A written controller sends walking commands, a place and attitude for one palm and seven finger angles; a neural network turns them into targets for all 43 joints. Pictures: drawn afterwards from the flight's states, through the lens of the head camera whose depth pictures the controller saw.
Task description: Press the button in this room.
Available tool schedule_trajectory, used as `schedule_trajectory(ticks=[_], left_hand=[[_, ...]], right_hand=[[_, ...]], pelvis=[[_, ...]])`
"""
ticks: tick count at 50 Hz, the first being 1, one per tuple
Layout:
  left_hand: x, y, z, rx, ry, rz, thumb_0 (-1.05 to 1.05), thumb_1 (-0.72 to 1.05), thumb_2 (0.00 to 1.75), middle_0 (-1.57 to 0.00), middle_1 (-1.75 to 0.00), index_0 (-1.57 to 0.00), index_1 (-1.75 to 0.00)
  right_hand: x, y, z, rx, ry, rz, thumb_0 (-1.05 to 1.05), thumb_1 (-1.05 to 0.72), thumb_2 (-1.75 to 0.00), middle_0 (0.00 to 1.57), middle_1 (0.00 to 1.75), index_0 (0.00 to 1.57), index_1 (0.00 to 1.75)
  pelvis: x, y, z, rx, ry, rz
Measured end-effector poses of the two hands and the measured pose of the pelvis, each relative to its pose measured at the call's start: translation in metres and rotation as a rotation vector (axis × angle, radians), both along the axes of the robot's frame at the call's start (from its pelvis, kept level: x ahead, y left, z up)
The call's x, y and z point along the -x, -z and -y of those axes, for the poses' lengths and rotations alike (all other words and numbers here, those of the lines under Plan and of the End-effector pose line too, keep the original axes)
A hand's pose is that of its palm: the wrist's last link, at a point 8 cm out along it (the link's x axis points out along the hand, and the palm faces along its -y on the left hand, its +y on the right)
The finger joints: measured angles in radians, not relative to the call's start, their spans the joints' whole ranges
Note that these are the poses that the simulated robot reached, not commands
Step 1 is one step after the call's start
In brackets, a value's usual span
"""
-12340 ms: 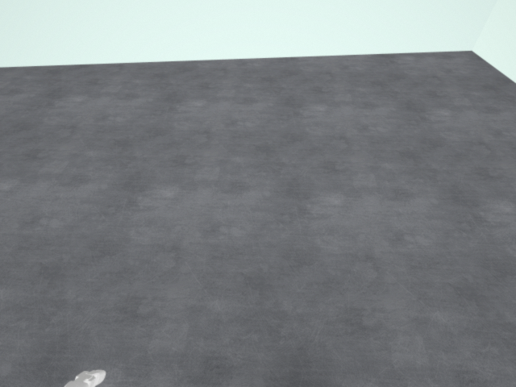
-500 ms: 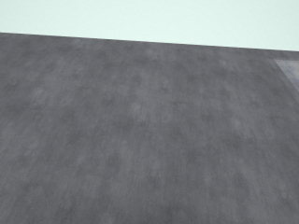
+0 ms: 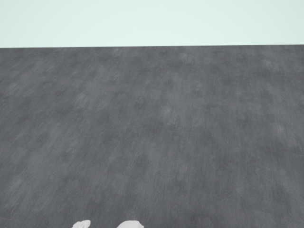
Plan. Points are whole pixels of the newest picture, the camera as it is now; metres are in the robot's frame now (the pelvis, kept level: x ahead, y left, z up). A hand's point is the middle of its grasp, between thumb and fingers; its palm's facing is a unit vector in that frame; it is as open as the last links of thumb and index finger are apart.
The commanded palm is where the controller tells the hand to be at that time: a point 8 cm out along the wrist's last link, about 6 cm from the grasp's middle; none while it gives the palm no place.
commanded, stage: turn or walk to find it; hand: left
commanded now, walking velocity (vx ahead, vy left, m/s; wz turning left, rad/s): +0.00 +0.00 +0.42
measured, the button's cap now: out of the picture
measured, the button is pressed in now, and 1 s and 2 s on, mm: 0 0 0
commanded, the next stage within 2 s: none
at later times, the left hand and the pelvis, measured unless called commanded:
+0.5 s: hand out of the picture -0.07 +0.26 -0.18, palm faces +0.30 -0.92 -0.24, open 7.4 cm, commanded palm none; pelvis -0.03 +0.04 +0.00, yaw +14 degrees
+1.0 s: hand out of the picture -0.04 +0.20 -0.14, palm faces +0.44 -0.85 -0.28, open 7.4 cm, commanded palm none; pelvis -0.04 -0.01 +0.00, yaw +27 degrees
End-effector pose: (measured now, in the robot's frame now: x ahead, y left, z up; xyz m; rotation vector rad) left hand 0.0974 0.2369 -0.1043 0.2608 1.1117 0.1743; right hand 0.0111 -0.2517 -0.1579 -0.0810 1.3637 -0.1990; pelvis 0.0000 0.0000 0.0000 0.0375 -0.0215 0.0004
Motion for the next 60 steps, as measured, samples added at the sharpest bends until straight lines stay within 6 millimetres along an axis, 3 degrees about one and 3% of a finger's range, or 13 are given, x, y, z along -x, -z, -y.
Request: schedule_trajectory(ticks=[6, 11, 15, 20, 22, 26, 32, 37, 43, 52, 56, 60], left_hand=[[0.046, 0.003, 0.005, 0.016, -0.091, -0.057, 0.01, 0.90, 0.90, -0.20, -0.30, -0.21, -0.30], [0.086, 0.014, -0.001, 0.041, -0.173, -0.108, 0.01, 0.91, 0.90, -0.20, -0.30, -0.21, -0.30], [0.121, 0.026, -0.015, 0.063, -0.243, -0.152, 0.01, 0.91, 0.90, -0.20, -0.30, -0.21, -0.30], [0.165, 0.051, -0.044, 0.092, -0.331, -0.206, 0.01, 0.91, 0.90, -0.20, -0.30, -0.21, -0.30], [0.176, 0.053, -0.053, 0.092, -0.348, -0.237, 0.01, 0.91, 0.90, -0.20, -0.30, -0.21, -0.30], [0.180, 0.043, -0.065, 0.095, -0.374, -0.229, 0.01, 0.91, 0.90, -0.20, -0.30, -0.20, -0.30], [0.165, 0.028, -0.073, 0.073, -0.388, -0.138, 0.01, 0.91, 0.90, -0.19, -0.30, -0.20, -0.30], [0.146, 0.020, -0.066, 0.048, -0.384, -0.078, 0.01, 0.91, 0.90, -0.19, -0.30, -0.20, -0.30], [0.130, 0.013, -0.040, 0.006, -0.387, 0.008, 0.01, 0.91, 0.90, -0.20, -0.30, -0.20, -0.30], [0.176, 0.004, 0.004, 0.025, -0.497, -0.029, 0.01, 0.90, 0.90, -0.20, -0.30, -0.21, -0.30], [0.203, 0.011, 0.015, 0.053, -0.558, -0.060, 0.01, 0.90, 0.90, -0.20, -0.30, -0.21, -0.30], [0.238, 0.020, 0.018, 0.080, -0.620, -0.103, 0.01, 0.91, 0.90, -0.20, -0.30, -0.21, -0.30]], right_hand=[[-0.003, -0.006, 0.011, 0.010, -0.066, -0.026, 0.00, -0.91, -0.90, 0.20, 0.30, 0.20, 0.30], [-0.020, -0.012, 0.007, 0.035, -0.143, -0.034, 0.00, -0.91, -0.90, 0.20, 0.29, 0.20, 0.30], [-0.049, -0.018, -0.010, 0.060, -0.224, 0.010, 0.00, -0.91, -0.90, 0.20, 0.29, 0.20, 0.30], [-0.090, -0.024, -0.046, 0.094, -0.320, 0.133, 0.00, -0.91, -0.90, 0.20, 0.29, 0.20, 0.30], [-0.099, -0.031, -0.061, 0.092, -0.344, 0.175, 0.00, -0.91, -0.90, 0.20, 0.29, 0.20, 0.30], [-0.106, -0.043, -0.081, 0.086, -0.383, 0.207, 0.00, -0.90, -0.90, 0.20, 0.30, 0.20, 0.30], [-0.102, -0.041, -0.092, 0.053, -0.418, 0.192, 0.00, -0.90, -0.90, 0.20, 0.30, 0.21, 0.30], [-0.088, -0.030, -0.080, 0.029, -0.416, 0.150, 0.00, -0.90, -0.90, 0.20, 0.30, 0.21, 0.30], [-0.072, -0.003, -0.045, 0.002, -0.416, 0.072, 0.00, -0.90, -0.90, 0.20, 0.30, 0.21, 0.30], [-0.075, -0.005, -0.016, 0.016, -0.485, 0.002, 0.00, -0.91, -0.90, 0.20, 0.30, 0.20, 0.30], [-0.080, -0.010, -0.019, 0.036, -0.534, -0.016, 0.00, -0.91, -0.90, 0.20, 0.30, 0.20, 0.30], [-0.092, -0.015, -0.036, 0.056, -0.598, -0.007, 0.00, -0.91, -0.90, 0.20, 0.29, 0.20, 0.30]], pelvis=[[0.005, -0.004, 0.006, -0.004, -0.068, 0.002], [0.011, -0.004, 0.002, 0.003, -0.120, -0.006], [0.017, 0.000, -0.009, 0.013, -0.161, -0.011], [0.027, 0.013, -0.031, 0.031, -0.208, -0.005], [0.029, 0.010, -0.036, 0.033, -0.210, 0.001], [0.033, 0.000, -0.044, 0.057, -0.245, 0.000], [0.038, -0.005, -0.044, 0.057, -0.289, -0.008], [0.040, -0.004, -0.032, 0.046, -0.328, -0.012], [0.040, 0.007, -0.005, 0.026, -0.383, -0.016], [0.043, -0.002, 0.012, 0.006, -0.486, 0.004], [0.046, -0.003, 0.012, 0.007, -0.529, 0.003], [0.054, -0.002, 0.006, 0.014, -0.565, -0.001]])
